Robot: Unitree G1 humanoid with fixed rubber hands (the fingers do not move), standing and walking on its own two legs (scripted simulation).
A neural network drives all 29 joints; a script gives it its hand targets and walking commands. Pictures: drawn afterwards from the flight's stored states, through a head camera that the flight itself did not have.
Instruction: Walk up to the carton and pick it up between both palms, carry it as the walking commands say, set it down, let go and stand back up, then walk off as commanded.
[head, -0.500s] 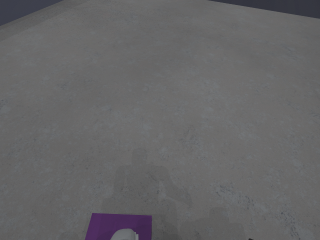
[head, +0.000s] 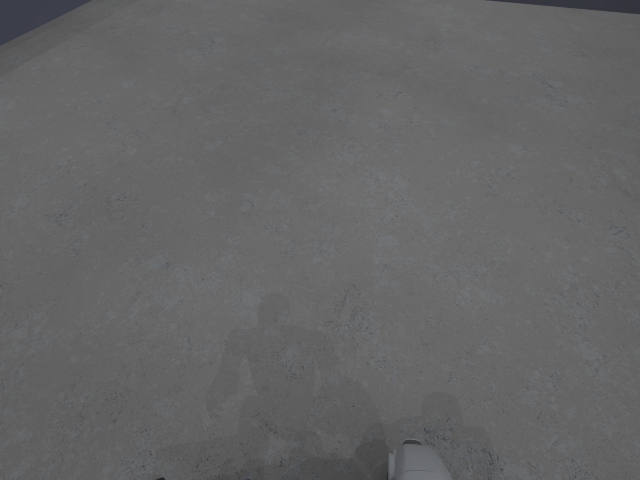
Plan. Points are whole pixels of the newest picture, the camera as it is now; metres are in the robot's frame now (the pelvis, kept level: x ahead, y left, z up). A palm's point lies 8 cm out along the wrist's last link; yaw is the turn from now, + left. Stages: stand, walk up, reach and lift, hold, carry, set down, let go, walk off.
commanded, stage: walk off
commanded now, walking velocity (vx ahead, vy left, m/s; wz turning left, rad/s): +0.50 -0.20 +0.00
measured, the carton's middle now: out of the picture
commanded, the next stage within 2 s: none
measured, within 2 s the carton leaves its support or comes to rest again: rests again in 0.48 s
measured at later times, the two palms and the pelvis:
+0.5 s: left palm out of the picture +0.04 +0.06 -0.11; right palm (540, 338) +0.33 -0.34 -0.10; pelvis +0.16 -0.13 +0.02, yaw +2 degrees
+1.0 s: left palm (265, 288) +0.44 +0.11 -0.11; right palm (579, 430) +0.19 -0.34 -0.10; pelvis +0.35 -0.14 +0.02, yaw +2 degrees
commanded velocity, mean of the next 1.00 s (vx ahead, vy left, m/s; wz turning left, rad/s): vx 0.50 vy -0.20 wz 0.00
